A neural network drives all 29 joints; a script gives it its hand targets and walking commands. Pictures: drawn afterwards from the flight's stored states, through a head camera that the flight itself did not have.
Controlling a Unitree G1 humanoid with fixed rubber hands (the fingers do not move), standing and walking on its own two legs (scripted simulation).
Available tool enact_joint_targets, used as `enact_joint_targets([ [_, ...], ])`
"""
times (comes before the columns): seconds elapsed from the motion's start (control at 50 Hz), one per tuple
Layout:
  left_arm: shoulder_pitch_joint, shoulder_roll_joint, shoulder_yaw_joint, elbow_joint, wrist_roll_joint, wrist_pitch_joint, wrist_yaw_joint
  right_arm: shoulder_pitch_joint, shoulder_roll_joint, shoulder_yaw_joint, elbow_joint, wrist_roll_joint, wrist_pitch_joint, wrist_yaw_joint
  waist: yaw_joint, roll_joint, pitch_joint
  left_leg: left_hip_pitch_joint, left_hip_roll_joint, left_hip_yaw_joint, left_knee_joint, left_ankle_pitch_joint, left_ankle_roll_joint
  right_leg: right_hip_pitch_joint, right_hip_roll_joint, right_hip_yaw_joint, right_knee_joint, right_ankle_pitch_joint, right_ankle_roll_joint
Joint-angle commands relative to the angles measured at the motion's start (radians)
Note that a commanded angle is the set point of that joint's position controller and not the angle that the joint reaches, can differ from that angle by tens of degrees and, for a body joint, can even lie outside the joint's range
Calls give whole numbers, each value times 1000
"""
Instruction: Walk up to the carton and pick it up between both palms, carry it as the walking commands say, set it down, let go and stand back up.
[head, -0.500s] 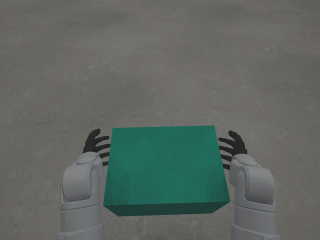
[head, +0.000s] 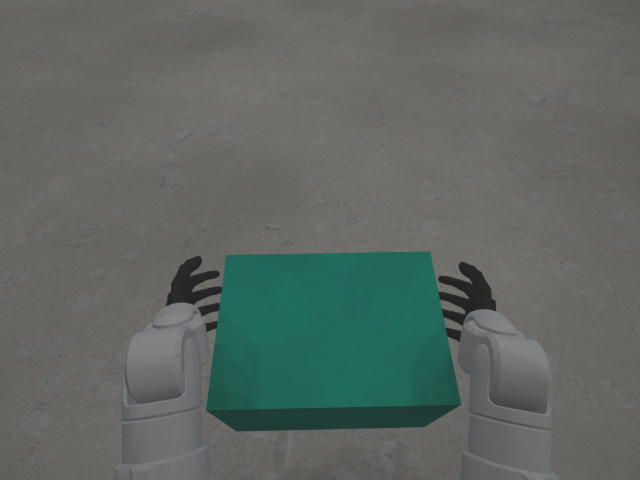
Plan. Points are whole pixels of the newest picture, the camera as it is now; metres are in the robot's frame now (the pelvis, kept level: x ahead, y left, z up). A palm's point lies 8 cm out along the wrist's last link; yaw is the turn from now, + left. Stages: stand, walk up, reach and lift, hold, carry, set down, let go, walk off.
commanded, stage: hold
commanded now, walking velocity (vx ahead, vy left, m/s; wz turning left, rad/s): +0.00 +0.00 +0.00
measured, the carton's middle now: (329, 344) +0.29 +0.00 +0.00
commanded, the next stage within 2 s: set down in 0.52 s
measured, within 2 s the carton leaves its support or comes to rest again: neither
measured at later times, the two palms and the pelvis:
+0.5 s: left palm (198, 293) +0.32 +0.17 +0.07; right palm (477, 321) +0.28 -0.18 +0.07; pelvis -0.01 +0.02 +0.01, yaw -4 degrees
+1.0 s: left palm (205, 321) +0.31 +0.17 +0.01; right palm (460, 343) +0.29 -0.17 +0.01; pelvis +0.01 +0.02 +0.01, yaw -3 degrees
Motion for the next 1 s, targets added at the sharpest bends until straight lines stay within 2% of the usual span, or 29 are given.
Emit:
enact_joint_targets([
  [0.0, -130, -501, -244, 731, -152, -192, -339, -210, 583, 278, 587, 108, -152, 321, 74, -6, 162, 69, -108, -113, -204, 57, 34, 98, 125, 170, -217, 137, 26],
  [0.02, -203, -633, -342, 448, -51, -323, -341, -104, 679, 321, 528, 93, -309, 308, 5, 39, 131, 105, -116, -93, -246, 121, 19, 234, 117, 210, -238, 198, 17],
  [0.04, -291, -658, -361, 400, -50, -395, -354, -198, 720, 360, 423, 82, -408, 315, 25, 13, 45, 148, -131, -112, -227, 190, 40, 259, 105, 219, -225, 268, 21],
  [0.06, -355, -695, -431, 345, -77, -454, -376, -309, 769, 428, 314, 108, -462, 319, 3, -12, -59, 213, -136, -143, -195, 259, 54, 296, 98, 235, -206, 346, 25],
  [0.1, -504, -773, -534, 238, -149, -517, -404, -504, 865, 594, 149, 201, -521, 338, 22, -20, -262, 268, -142, -188, -179, 368, 55, 408, 111, 241, -189, 477, 34],
  [0.12, -524, -811, -580, 209, -177, -526, -407, -527, 899, 650, 120, 228, -525, 344, 44, -27, -341, 274, -146, -191, -177, 389, 47, 460, 112, 245, -183, 530, 38],
  [0.14, -534, -825, -601, 203, -192, -528, -408, -519, 905, 669, 122, 231, -519, 344, 47, -31, -359, 276, -149, -192, -181, 381, 40, 477, 112, 244, -188, 544, 40],
  [0.18, -499, -804, -576, 267, -173, -514, -416, -457, 875, 627, 192, 194, -497, 341, 34, -39, -271, 259, -153, -182, -207, 279, 36, 439, 110, 233, -227, 438, 40],
  [0.22, -493, -773, -518, 375, -127, -494, -435, -421, 846, 539, 308, 135, -476, 347, 1, -39, -123, 230, -150, -172, -232, 110, 42, 353, 108, 221, -274, 218, 33],
  [0.26, -551, -772, -476, 469, -95, -486, -461, -457, 843, 469, 401, 102, -469, 365, -30, -33, -22, 190, -147, -162, -241, -34, 46, 313, 110, 212, -298, 31, 21],
  [0.28, -594, -781, -455, 508, -84, -485, -473, -510, 850, 454, 437, 101, -470, 379, -27, -31, -2, 168, -143, -160, -243, -85, 48, 314, 108, 209, -303, -37, 14],
  [0.32, -662, -809, -414, 582, -70, -487, -485, -623, 858, 431, 500, 111, -477, 411, -8, -7, 5, 154, -130, -161, -254, -138, 51, 317, 105, 204, -296, -89, 5],
  [0.36, -692, -826, -373, 645, -54, -488, -484, -693, 849, 404, 558, 114, -485, 437, 10, 20, 8, 145, -115, -169, -275, -144, 52, 328, 109, 193, -279, -59, 2],
  [0.42, -697, -851, -331, 698, -41, -483, -475, -724, 823, 365, 597, 106, -493, 454, 6, 31, 9, 157, -106, -176, -290, -103, 43, 334, 117, 188, -275, 4, 0],
  [0.5, -640, -872, -316, 671, -36, -474, -453, -694, 790, 352, 579, 105, -498, 460, 14, 28, -32, 214, -99, -183, -285, 36, 31, 346, 123, 198, -277, 114, -2],
  [0.52, -547, -873, -298, 670, -28, -474, -446, -623, 809, 327, 648, 79, -492, 460, 39, 38, -53, 276, -116, -196, -281, 107, 7, 336, 100, 213, -279, 143, -11],
  [0.54, -547, -862, -312, 646, -36, -479, -440, -579, 799, 315, 649, 72, -501, 455, 23, 27, -44, 306, -113, -197, -273, 167, 3, 303, 105, 214, -282, 172, -10],
  [0.62, -534, -875, -377, 559, -71, -508, -420, -561, 796, 352, 536, 88, -537, 439, 5, 14, -95, 357, -112, -209, -244, 306, -4, 273, 116, 216, -283, 255, -2],
  [0.68, -526, -904, -424, 527, -91, -531, -415, -555, 789, 389, 481, 87, -553, 434, -9, 19, -127, 345, -111, -220, -226, 312, -3, 267, 117, 217, -274, 256, -1],
  [0.74, -491, -905, -427, 556, -79, -547, -416, -525, 775, 387, 484, 69, -566, 428, -21, 24, -127, 315, -113, -227, -212, 297, -1, 255, 118, 216, -259, 253, -2],
  [0.88, -450, -864, -366, 636, -37, -598, -408, -494, 757, 345, 579, 43, -613, 425, 0, 13, -134, 241, -122, -221, -172, 275, 9, 188, 118, 214, -212, 249, -4],
  [0.98, -475, -837, -333, 685, -18, -651, -404, -509, 741, 304, 645, 30, -668, 419, -1, 8, -168, 165, -129, -213, -113, 269, 17, 107, 119, 213, -155, 250, -7],
])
